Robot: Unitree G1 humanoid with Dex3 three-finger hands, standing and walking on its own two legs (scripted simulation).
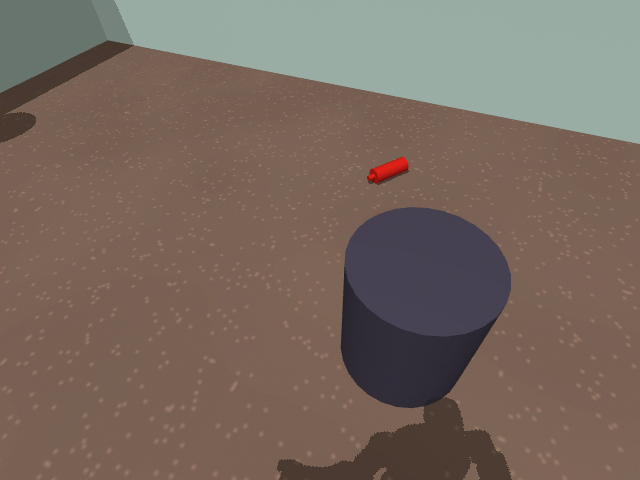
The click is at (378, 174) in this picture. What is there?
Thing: lying bottle
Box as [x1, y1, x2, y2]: [367, 157, 408, 182]
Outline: 407,162 403,157 373,168 370,170 370,174 367,176 367,179 371,179 374,182 378,182 407,169
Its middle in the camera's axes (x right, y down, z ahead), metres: +0.33 -0.37 +1.95
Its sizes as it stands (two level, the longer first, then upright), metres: 0.223 0.076 0.076
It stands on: the floor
